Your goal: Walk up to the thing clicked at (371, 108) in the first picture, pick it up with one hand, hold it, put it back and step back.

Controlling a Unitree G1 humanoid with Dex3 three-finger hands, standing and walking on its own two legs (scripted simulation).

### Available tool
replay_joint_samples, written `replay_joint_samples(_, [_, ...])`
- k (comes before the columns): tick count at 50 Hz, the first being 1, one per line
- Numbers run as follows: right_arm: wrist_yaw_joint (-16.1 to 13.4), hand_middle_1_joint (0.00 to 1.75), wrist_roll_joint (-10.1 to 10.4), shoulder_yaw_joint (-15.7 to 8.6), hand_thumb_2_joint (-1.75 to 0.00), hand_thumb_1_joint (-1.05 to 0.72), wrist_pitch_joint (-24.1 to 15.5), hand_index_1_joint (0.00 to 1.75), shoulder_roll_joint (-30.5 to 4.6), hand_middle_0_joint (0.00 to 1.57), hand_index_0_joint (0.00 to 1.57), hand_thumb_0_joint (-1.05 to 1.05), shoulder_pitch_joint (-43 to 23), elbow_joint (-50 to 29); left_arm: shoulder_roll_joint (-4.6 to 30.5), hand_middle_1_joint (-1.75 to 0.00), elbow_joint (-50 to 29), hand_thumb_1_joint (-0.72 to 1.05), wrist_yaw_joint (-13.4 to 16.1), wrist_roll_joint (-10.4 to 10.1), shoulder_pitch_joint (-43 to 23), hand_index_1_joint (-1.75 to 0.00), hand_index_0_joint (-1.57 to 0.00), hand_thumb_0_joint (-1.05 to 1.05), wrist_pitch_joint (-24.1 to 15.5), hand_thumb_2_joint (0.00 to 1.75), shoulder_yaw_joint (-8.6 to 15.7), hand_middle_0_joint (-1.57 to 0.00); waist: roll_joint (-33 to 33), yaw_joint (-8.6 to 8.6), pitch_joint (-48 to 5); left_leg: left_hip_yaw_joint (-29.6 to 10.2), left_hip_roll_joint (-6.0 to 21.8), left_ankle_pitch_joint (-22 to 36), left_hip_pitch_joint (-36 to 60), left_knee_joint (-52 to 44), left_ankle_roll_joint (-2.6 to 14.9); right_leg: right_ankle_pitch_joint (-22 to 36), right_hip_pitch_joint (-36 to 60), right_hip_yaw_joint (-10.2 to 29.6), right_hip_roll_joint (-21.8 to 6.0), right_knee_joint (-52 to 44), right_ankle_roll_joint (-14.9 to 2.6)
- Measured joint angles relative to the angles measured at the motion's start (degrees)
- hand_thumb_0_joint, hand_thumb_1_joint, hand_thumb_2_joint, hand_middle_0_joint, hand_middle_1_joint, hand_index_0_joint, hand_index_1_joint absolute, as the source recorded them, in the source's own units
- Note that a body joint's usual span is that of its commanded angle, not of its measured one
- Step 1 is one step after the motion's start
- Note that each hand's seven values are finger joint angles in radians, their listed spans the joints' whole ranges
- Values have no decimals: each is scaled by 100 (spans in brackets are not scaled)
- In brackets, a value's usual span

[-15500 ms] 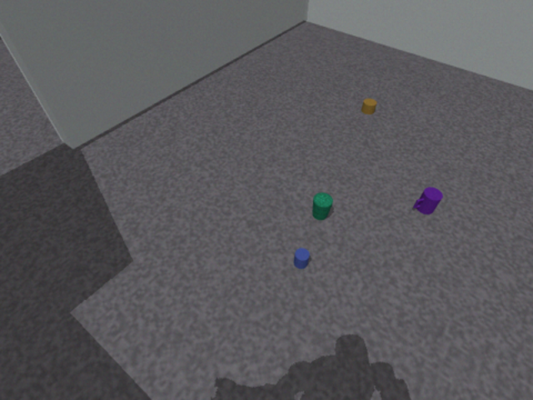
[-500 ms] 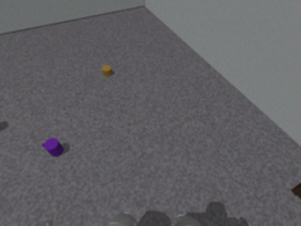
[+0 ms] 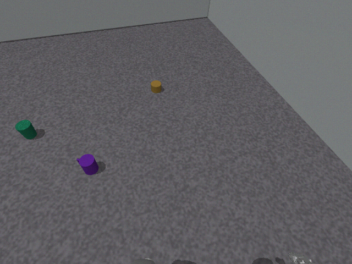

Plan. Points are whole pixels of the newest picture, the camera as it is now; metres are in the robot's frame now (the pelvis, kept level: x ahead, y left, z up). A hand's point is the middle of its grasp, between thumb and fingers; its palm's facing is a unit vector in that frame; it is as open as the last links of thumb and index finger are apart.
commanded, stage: walk up
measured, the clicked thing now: (156, 86) +1.49 +0.19 -0.72
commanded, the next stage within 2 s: stand in 0.80 s
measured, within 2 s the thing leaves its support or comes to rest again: neither
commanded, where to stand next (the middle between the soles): +0.07 -0.02 m, yaw +0 degrees
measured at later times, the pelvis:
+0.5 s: pelvis +0.01 -0.02 +0.02, yaw +4 degrees
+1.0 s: pelvis +0.01 -0.03 +0.03, yaw +3 degrees
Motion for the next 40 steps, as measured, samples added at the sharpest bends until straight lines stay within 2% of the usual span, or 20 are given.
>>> replay_joint_samples(10, [162, 30, -34, 85, -90, -90, 48, 30, 56, 21, 20, 1, -250, 608, -232, -30, 388, 91, -45, 5, -320, -30, -21, 1, -88, 90, -168, -20, -1, -34, -210, -223, -33, 497, 359, -852, -84, 363, 402, -239, -26, -768, -58])
replay_joint_samples(23, [119, 30, -43, 67, -90, -90, 58, 30, 26, 21, 20, 1, -283, 1060, -230, -30, 798, 91, -30, -7, -594, -30, -21, 1, -92, 90, -63, -20, -26, -84, -258, -417, 42, 774, 677, -1458, -190, 622, 801, -442, 62, -1429, -118])
replay_joint_samples(40, [107, 30, -61, 33, -90, -90, 119, 30, 66, 21, 20, 1, -315, 1137, -259, -30, 897, 91, -14, 25, -647, -30, -21, 1, -43, 90, 44, -20, 31, -86, -226, -541, 68, 788, 738, -1562, -250, 604, 912, -567, 98, -1550, -172])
